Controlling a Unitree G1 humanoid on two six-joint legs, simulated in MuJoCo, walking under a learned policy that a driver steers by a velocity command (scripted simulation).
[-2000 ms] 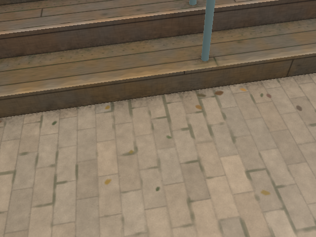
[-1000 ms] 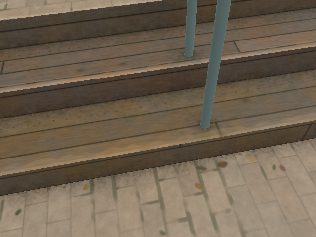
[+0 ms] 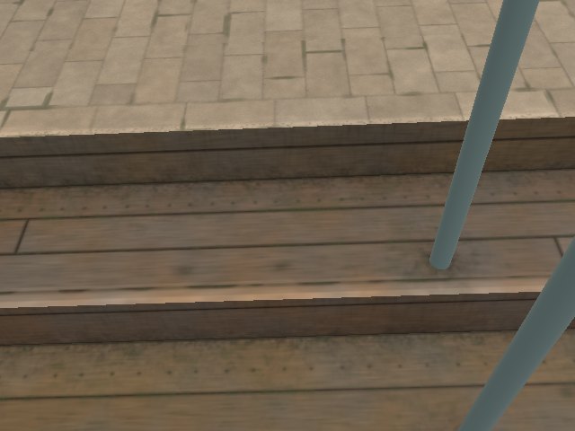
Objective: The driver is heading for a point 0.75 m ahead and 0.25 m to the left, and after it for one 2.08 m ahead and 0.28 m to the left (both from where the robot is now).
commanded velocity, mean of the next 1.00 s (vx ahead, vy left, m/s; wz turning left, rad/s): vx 0.50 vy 0.00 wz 0.50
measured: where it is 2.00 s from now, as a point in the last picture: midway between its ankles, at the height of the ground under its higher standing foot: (130, 208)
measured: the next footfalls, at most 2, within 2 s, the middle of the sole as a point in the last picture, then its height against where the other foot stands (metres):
left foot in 0.30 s outside the picture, level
right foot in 0.70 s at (290, 414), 0.16 m higher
